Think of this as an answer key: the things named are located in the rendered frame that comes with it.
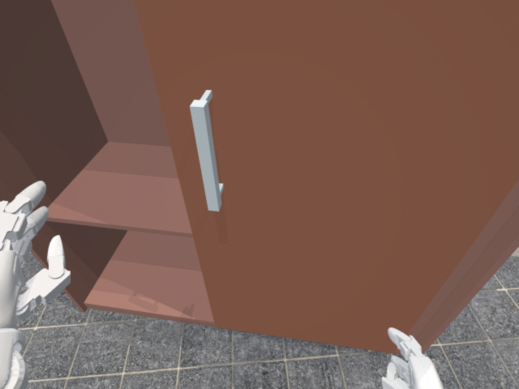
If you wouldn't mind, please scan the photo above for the handle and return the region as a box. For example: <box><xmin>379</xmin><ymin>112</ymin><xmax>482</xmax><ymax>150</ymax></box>
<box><xmin>190</xmin><ymin>90</ymin><xmax>224</xmax><ymax>212</ymax></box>

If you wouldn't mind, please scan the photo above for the wardrobe door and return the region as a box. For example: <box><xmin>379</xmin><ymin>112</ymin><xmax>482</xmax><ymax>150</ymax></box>
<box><xmin>135</xmin><ymin>0</ymin><xmax>519</xmax><ymax>353</ymax></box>
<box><xmin>407</xmin><ymin>180</ymin><xmax>519</xmax><ymax>339</ymax></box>

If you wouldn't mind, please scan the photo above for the left robot hand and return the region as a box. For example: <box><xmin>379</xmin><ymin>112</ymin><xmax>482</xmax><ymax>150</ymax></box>
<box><xmin>0</xmin><ymin>181</ymin><xmax>71</xmax><ymax>330</ymax></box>

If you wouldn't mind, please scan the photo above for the right robot hand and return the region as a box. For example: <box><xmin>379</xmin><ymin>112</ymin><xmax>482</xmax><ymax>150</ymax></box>
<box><xmin>382</xmin><ymin>327</ymin><xmax>444</xmax><ymax>389</ymax></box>

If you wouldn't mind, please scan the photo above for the robot left forearm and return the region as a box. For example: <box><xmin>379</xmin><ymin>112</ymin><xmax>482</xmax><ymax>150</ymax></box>
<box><xmin>0</xmin><ymin>328</ymin><xmax>29</xmax><ymax>389</ymax></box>

